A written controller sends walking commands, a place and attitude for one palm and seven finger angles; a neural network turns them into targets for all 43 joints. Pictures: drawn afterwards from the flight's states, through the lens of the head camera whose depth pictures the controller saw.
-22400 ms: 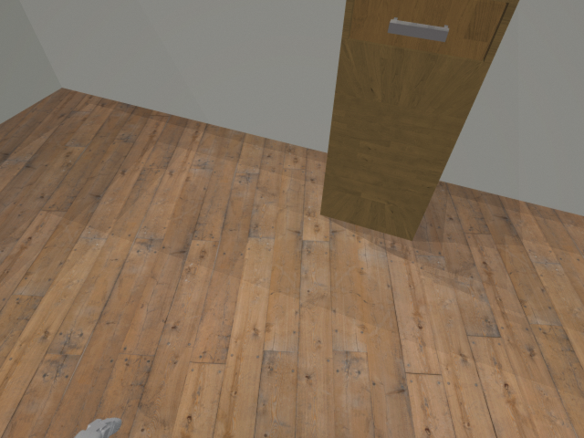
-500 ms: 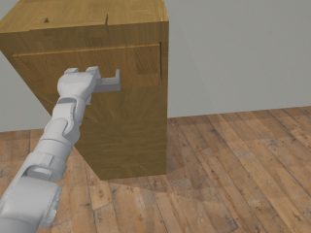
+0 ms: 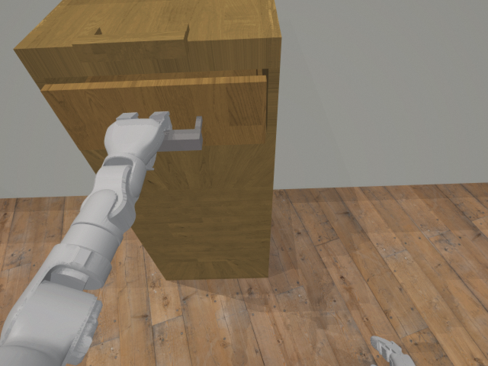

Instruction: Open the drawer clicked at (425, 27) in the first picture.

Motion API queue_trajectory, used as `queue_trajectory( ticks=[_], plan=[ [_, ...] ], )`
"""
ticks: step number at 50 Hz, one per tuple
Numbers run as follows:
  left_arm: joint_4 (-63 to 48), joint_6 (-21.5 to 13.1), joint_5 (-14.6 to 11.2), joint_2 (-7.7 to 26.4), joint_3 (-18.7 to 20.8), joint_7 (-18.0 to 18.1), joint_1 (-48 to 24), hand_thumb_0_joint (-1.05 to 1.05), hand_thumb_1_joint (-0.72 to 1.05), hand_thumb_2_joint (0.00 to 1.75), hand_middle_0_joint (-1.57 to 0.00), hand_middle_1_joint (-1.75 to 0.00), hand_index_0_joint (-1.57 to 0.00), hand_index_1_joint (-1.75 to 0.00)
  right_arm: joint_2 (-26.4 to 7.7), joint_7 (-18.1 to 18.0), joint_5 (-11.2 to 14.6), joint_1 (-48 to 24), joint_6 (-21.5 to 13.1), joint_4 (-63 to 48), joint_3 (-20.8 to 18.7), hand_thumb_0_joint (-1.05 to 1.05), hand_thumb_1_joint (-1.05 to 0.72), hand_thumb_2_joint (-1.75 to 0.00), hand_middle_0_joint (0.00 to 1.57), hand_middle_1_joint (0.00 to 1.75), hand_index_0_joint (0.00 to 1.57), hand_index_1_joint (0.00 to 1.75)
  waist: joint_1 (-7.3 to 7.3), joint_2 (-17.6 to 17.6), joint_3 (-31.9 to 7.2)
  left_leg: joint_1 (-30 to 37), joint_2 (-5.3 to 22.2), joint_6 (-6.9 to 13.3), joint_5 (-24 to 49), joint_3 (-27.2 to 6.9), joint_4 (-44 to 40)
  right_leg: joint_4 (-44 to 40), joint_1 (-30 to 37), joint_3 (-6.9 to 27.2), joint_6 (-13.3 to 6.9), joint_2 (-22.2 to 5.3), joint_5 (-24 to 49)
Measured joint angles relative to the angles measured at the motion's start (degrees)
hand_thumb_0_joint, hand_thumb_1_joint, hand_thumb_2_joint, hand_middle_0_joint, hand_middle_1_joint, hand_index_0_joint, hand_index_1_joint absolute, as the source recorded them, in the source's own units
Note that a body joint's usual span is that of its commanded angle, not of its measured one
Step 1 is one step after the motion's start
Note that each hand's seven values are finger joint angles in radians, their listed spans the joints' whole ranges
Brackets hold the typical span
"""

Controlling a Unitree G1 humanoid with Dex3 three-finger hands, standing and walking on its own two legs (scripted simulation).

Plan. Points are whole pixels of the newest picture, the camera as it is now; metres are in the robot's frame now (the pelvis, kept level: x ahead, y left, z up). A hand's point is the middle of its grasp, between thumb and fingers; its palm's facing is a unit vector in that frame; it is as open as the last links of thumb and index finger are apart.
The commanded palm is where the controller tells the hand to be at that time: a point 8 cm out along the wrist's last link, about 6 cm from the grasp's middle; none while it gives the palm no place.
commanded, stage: pull the drawer open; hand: left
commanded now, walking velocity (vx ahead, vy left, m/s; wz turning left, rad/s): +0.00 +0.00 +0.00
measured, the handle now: (159, 132) +0.48 +0.18 +0.12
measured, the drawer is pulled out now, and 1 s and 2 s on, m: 0.03 0.18 0.30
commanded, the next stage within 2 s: none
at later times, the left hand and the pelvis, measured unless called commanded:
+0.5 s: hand (138, 191) +0.36 +0.20 +0.10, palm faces +0.04 -0.04 -1.00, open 5.8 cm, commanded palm +0.34 +0.20 +0.16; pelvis +0.00 +0.00 +0.00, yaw +1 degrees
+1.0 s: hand (128, 234) +0.28 +0.19 +0.10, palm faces +0.09 -0.13 -0.99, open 5.9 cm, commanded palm +0.26 +0.20 +0.16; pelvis +0.00 +0.00 +0.00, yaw -1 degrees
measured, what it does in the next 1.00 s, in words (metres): stands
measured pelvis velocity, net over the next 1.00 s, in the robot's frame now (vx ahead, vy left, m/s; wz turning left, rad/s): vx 0.00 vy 0.00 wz -0.03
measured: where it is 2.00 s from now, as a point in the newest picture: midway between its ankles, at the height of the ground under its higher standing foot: outside the picture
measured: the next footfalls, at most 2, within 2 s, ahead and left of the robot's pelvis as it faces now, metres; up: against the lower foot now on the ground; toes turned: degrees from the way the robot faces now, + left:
none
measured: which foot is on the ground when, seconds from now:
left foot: down 0.00-1.00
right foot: down 0.00-1.00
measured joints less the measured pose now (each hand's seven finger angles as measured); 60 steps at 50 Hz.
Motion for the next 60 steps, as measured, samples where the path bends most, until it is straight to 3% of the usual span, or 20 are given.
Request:
queue_trajectory(
  ticks=[7,14,20,29,34,41,49,54,60],
  plan=[
    [-12.3,0.8,-1.5,0.9,2.6,-0.1,10.8,0.02,0.70,0.77,-0.31,-1.35,-0.38,-1.35,-0.9,1.2,0.2,1.9,0.7,-0.7,-0.6,0.01,-0.91,-0.90,0.20,0.30,0.20,0.30,0.05,1.0,-0.1,1.8,0.4,0.0,-0.2,1.0,-0.9,-0.7,1.4,1.1,0.0,0.5,-0.1],
    [-26.4,2.9,-2.4,0.4,2.0,0.1,22.2,0.04,0.68,0.77,-0.32,-1.35,-0.40,-1.35,-1.5,2.1,0.4,0.4,0.3,-0.4,-0.7,0.01,-0.91,-0.90,0.20,0.30,0.20,0.30,1.23,1.7,0.0,4.2,0.3,0.0,-0.3,1.1,-1.9,-1.4,3.7,1.2,0.2,0.4,-0.3],
    [-24.4,4.1,-1.2,-0.6,-2.4,0.9,18.8,0.03,0.68,0.81,-0.33,-1.35,-0.41,-1.35,-1.2,0.8,0.5,-4.0,-0.6,1.1,0.4,0.01,-0.91,-0.90,0.19,0.30,0.20,0.30,3.15,1.1,1.2,4.5,-0.2,-0.1,0.0,-0.4,-1.4,-0.9,4.4,-0.3,-0.1,-0.2,-0.4],
    [-19.9,4.5,-1.3,-0.6,-2.8,-1.2,15.7,0.02,0.67,0.79,-0.34,-1.35,-0.40,-1.35,0.6,-0.4,0.2,-7.1,-1.0,-0.6,2.2,0.01,-0.91,-0.90,0.20,0.30,0.20,0.30,2.81,0.8,1.4,5.4,-0.2,-0.3,0.7,-0.5,-1.9,-1.0,5.2,-0.4,-0.3,-0.3,0.1],
    [-21.4,3.2,-1.5,-0.2,-0.3,-1.9,17.6,0.03,0.68,0.76,-0.33,-1.35,-0.41,-1.35,1.0,-0.2,-0.1,-6.1,-0.7,-1.2,2.6,0.01,-0.91,-0.90,0.20,0.30,0.20,0.30,2.27,0.4,1.6,5.9,0.1,-0.4,0.8,0.0,-2.2,-1.2,5.4,0.1,-0.4,0.1,0.4],
    [-34.1,2.8,-2.8,0.2,3.8,-1.6,30.0,0.05,0.69,0.74,-0.28,-1.35,-0.41,-1.35,-0.2,1.7,-0.3,-3.5,-0.3,-1.8,1.4,0.01,-0.91,-0.90,0.20,0.30,0.20,0.30,1.50,1.4,1.4,7.2,0.6,-0.3,0.7,1.4,-3.3,-2.2,6.2,1.6,-0.2,0.7,0.7],
    [-48.5,3.3,-3.1,-0.1,3.3,0.8,44.0,0.07,0.67,0.75,-0.30,-1.35,-0.42,-1.35,-1.3,3.4,-0.6,-3.5,-0.3,-0.9,0.5,0.02,-0.91,-0.90,0.19,0.30,0.20,0.30,2.62,2.0,1.4,8.2,0.6,-0.1,0.4,1.7,-3.5,-2.4,7.2,1.9,0.0,0.7,0.5],
    [-45.9,3.5,-1.4,0.1,-0.8,2.5,40.5,0.04,0.67,0.80,-0.32,-1.35,-0.42,-1.35,-1.3,2.3,-0.6,-5.9,-0.9,0.7,1.0,0.02,-0.91,-0.90,0.19,0.30,0.20,0.30,4.71,2.2,2.4,7.8,0.0,-0.2,0.5,0.4,-2.2,-1.4,7.3,0.5,-0.1,0.0,0.2],
    [-41.4,5.2,-1.6,-0.1,-2.2,1.3,36.8,0.03,0.66,0.81,-0.32,-1.35,-0.42,-1.35,0.8,1.4,-0.5,-8.7,-1.2,0.3,2.4,0.02,-0.91,-0.90,0.19,0.30,0.20,0.30,4.82,2.6,2.3,8.5,-0.1,-0.4,1.4,0.1,-2.8,-1.5,7.9,0.2,-0.3,-0.1,0.7]
  ],
)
